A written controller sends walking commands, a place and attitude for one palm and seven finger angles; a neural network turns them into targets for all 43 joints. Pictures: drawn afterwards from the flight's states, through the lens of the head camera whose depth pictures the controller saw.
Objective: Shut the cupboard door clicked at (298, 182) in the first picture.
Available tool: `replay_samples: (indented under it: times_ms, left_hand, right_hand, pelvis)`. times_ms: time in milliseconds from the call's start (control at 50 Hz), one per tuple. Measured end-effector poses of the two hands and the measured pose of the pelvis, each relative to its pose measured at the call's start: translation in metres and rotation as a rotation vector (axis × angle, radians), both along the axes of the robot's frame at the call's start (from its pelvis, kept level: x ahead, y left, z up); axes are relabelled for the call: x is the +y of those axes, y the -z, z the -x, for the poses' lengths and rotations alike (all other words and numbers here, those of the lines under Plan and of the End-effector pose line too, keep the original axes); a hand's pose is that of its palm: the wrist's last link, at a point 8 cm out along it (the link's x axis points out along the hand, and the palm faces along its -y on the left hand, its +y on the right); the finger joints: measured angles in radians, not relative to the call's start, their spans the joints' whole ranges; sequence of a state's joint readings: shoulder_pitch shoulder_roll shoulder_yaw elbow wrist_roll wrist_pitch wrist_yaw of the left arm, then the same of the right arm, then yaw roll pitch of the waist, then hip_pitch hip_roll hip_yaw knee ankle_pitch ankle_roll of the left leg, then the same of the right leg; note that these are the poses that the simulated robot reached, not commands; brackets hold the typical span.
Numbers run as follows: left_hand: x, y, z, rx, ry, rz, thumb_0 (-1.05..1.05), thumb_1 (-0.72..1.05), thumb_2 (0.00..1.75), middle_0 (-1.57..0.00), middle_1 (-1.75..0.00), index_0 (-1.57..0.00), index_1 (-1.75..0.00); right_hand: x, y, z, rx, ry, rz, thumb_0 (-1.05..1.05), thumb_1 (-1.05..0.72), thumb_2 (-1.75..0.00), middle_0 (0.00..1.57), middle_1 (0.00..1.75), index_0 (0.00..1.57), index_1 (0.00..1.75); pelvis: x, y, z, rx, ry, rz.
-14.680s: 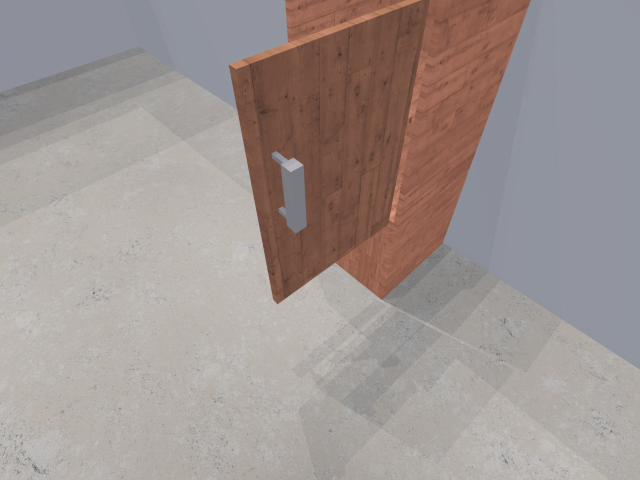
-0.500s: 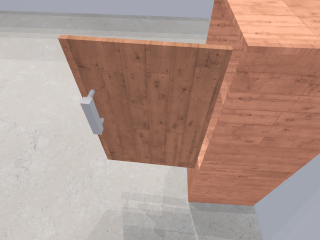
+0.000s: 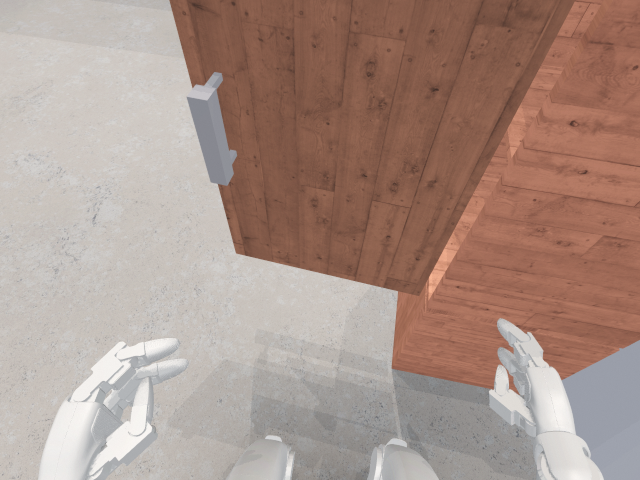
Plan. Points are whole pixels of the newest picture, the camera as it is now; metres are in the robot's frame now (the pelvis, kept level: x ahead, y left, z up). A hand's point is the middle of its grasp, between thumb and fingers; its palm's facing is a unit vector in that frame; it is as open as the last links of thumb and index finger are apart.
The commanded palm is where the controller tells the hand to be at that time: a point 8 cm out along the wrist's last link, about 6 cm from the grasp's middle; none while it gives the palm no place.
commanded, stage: raise the hand and make a fist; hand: left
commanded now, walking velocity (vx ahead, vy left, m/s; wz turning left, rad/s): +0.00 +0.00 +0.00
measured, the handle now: (219, 130) +0.52 +0.22 +0.11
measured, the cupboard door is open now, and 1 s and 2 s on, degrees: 87 87 87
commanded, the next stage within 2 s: bring the fist close to the handle in 1.38 s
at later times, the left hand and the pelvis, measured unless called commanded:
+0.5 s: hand (176, 369) +0.21 +0.18 +0.08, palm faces -0.13 -0.99 -0.03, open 3.4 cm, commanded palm +0.19 +0.24 +0.09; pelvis +0.00 +0.02 +0.02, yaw -1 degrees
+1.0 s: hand (148, 300) +0.26 +0.21 +0.13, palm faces -0.06 -1.00 -0.07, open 3.1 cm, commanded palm +0.23 +0.26 +0.12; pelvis +0.03 +0.02 +0.04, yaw -1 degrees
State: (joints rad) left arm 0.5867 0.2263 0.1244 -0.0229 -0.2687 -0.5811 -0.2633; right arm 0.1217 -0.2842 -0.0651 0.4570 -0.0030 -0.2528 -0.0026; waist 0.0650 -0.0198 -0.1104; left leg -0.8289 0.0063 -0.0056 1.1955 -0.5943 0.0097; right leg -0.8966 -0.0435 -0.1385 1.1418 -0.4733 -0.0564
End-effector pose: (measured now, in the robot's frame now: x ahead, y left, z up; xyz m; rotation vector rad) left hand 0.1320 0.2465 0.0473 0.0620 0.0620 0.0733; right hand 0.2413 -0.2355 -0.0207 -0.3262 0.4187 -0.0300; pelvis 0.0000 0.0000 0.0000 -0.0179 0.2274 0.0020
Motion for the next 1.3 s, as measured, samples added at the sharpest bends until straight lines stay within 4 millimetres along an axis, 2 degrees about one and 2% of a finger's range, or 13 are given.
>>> replay_samples:
  times_ms: [60, 100, 200, 280, 360, 420, 560, 720, 800, 900, 1040, 1200, 1300]
  left_hand:
    - [-0.01, -0.028, -0.019, -0.191, 0.065, 0.003, 0.02, 0.9, 0.9, -0.57, -0.71, -0.57, -0.71]
    - [-0.026, -0.034, -0.041, -0.233, 0.169, 0.02, 0.02, 0.91, 0.9, -0.6, -0.75, -0.6, -0.75]
    - [-0.054, -0.012, -0.079, 0.032, 0.368, 0.05, 0.01, 0.9, 0.9, -0.7, -0.85, -0.7, -0.85]
    - [-0.032, -0.017, -0.075, 0.145, 0.224, 0.068, 0.02, 0.9, 0.9, -0.77, -0.93, -0.77, -0.93]
    - [0.002, -0.045, -0.061, 0.03, 0.046, 0.005, 0.02, 0.9, 0.9, -0.84, -1.01, -0.84, -1.01]
    - [0.007, -0.051, -0.057, -0.051, 0.052, -0.02, 0.02, 0.9, 0.9, -0.9, -1.07, -0.89, -1.07]
    - [-0.021, -0.024, -0.072, 0.045, 0.28, 0.034, 0.02, 0.9, 0.9, -1.03, -1.21, -1.03, -1.21]
    - [0.012, -0.071, -0.086, -0.087, 0.094, 0.007, 0.02, 0.9, 0.9, -1.18, -1.37, -1.17, -1.37]
    - [0.006, -0.061, -0.09, -0.013, 0.141, 0.015, 0.01, 0.9, 0.9, -1.23, -1.43, -1.23, -1.44]
    - [-0.002, -0.051, -0.097, 0.068, 0.218, 0.019, 0.02, 0.9, 0.9, -1.27, -1.47, -1.27, -1.48]
    - [0.02, -0.088, -0.109, -0.093, 0.121, -0.007, 0.02, 0.9, 0.9, -1.29, -1.49, -1.29, -1.5]
    - [0.0, -0.054, -0.109, 0.089, 0.221, 0.052, 0.01, 0.9, 0.9, -1.29, -1.5, -1.29, -1.5]
    - [0.006, -0.072, -0.104, -0.029, 0.162, 0.021, 0.02, 0.9, 0.9, -1.29, -1.5, -1.29, -1.5]
  right_hand:
    - [0.023, 0.024, 0.004, 0.023, -0.028, -0.056, 0.01, -0.9, -0.89, 0.2, 0.3, 0.2, 0.3]
    - [0.035, 0.038, 0.016, 0.059, -0.02, -0.101, 0.01, -0.9, -0.89, 0.2, 0.3, 0.2, 0.3]
    - [0.045, 0.053, 0.065, 0.203, 0.094, -0.193, 0.01, -0.9, -0.89, 0.2, 0.3, 0.2, 0.3]
    - [0.034, 0.048, 0.1, 0.29, 0.202, -0.19, 0.01, -0.9, -0.89, 0.2, 0.3, 0.2, 0.3]
    - [0.018, 0.043, 0.116, 0.331, 0.222, -0.124, 0.01, -0.9, -0.89, 0.2, 0.3, 0.2, 0.3]
    - [0.007, 0.041, 0.113, 0.325, 0.194, -0.071, 0.01, -0.9, -0.89, 0.2, 0.3, 0.2, 0.3]
    - [-0.002, 0.021, 0.081, 0.205, 0.19, -0.025, 0.01, -0.9, -0.89, 0.2, 0.3, 0.2, 0.3]
    - [0.022, -0.004, 0.046, 0.123, 0.139, -0.084, 0.01, -0.9, -0.89, 0.2, 0.3, 0.2, 0.3]
    - [0.033, -0.004, 0.038, 0.132, 0.09, -0.101, 0.01, -0.9, -0.89, 0.2, 0.3, 0.2, 0.3]
    - [0.034, -0.001, 0.04, 0.159, 0.087, -0.097, 0.01, -0.9, -0.89, 0.2, 0.3, 0.2, 0.3]
    - [0.027, 0.003, 0.053, 0.209, 0.11, -0.096, 0.01, -0.9, -0.89, 0.2, 0.3, 0.2, 0.3]
    - [0.012, 0.0, 0.064, 0.213, 0.153, -0.079, 0.01, -0.9, -0.89, 0.2, 0.3, 0.2, 0.3]
    - [0.008, -0.005, 0.064, 0.196, 0.155, -0.064, 0.01, -0.9, -0.89, 0.2, 0.3, 0.2, 0.3]
  pelvis:
    - [0.004, 0.008, 0.006, 0.004, -0.012, 0.017]
    - [0.005, 0.01, 0.01, 0.008, -0.009, 0.02]
    - [0.009, 0.0, 0.01, 0.013, 0.019, 0.002]
    - [0.012, -0.014, 0.001, -0.004, 0.039, -0.008]
    - [0.014, -0.021, -0.006, -0.007, 0.031, -0.006]
    - [0.016, -0.018, -0.006, -0.001, 0.013, 0.002]
    - [0.019, -0.017, -0.006, -0.002, 0.017, 0.007]
    - [0.019, -0.032, -0.021, -0.032, 0.011, 0.014]
    - [0.021, -0.035, -0.024, -0.036, 0.003, 0.017]
    - [0.02, -0.038, -0.026, -0.04, 0.009, 0.014]
    - [0.017, -0.043, -0.031, -0.055, 0.005, 0.013]
    - [0.018, -0.046, -0.029, -0.051, 0.017, 0.004]
    - [0.015, -0.046, -0.027, -0.059, 0.02, 0.0]
